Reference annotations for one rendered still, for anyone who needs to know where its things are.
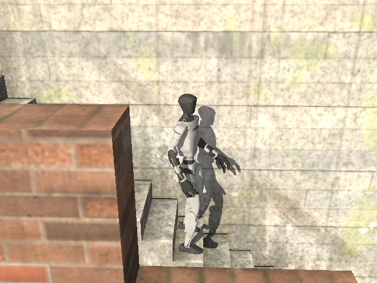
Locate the robot left upper arm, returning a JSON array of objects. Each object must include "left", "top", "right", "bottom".
[{"left": 192, "top": 115, "right": 201, "bottom": 142}]

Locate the robot left hand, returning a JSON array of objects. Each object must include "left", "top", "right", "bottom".
[{"left": 215, "top": 154, "right": 230, "bottom": 173}]

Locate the humanoid robot head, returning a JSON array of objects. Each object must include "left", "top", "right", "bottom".
[{"left": 178, "top": 94, "right": 197, "bottom": 122}]

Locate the robot right upper arm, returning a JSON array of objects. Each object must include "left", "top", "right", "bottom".
[{"left": 167, "top": 122, "right": 188, "bottom": 156}]

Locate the left robot forearm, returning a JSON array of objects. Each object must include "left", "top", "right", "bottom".
[{"left": 198, "top": 138, "right": 218, "bottom": 158}]

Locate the left robot shin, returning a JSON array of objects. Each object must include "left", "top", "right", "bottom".
[{"left": 183, "top": 203, "right": 191, "bottom": 225}]

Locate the right robot forearm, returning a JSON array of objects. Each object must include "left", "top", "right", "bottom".
[{"left": 168, "top": 150, "right": 187, "bottom": 182}]

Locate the robot right hand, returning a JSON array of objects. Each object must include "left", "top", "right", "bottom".
[{"left": 181, "top": 180, "right": 199, "bottom": 198}]

